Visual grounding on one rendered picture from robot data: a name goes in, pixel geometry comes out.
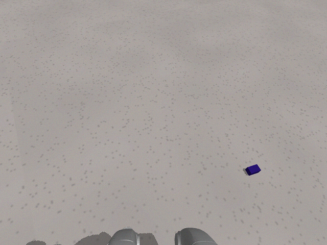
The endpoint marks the small box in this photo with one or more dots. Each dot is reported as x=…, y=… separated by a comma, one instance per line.
x=253, y=169

